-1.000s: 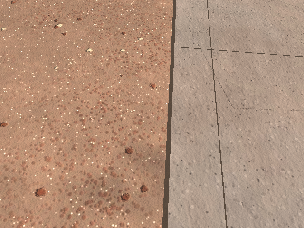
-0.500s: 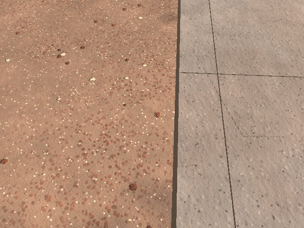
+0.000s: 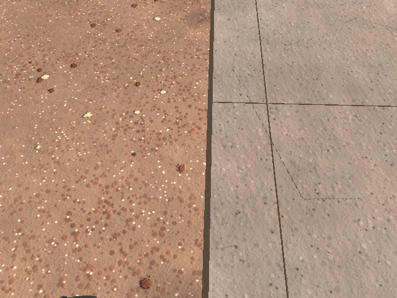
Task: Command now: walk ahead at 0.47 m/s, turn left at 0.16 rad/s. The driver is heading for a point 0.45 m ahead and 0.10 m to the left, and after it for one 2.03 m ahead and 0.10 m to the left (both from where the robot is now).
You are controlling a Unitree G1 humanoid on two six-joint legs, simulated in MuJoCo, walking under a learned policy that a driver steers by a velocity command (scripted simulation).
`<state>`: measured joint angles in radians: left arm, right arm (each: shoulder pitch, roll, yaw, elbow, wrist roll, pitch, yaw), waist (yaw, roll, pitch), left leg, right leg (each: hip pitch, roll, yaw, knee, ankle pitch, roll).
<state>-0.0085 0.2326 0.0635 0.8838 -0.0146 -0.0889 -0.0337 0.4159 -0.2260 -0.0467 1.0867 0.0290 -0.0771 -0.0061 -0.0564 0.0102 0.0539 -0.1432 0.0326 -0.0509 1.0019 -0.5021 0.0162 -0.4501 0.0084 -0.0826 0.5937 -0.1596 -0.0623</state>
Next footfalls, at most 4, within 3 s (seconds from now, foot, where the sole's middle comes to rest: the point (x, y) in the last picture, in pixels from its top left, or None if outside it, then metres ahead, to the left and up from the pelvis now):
0.52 left None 0.40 0.19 -0.76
1.06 right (206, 282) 0.50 -0.02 -0.76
1.52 left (132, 284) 0.51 0.22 -0.76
2.42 left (151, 183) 0.90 0.17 -0.76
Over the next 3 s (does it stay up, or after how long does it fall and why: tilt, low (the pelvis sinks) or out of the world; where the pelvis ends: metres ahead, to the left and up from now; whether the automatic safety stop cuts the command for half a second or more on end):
stays up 1.03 0.02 0.00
